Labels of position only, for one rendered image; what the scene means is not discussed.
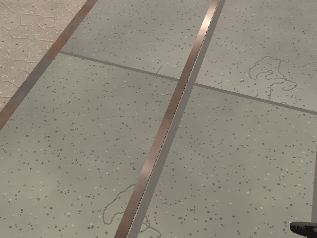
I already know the right robot hand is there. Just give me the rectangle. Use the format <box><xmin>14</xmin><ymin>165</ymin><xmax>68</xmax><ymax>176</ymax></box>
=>
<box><xmin>289</xmin><ymin>221</ymin><xmax>317</xmax><ymax>238</ymax></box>

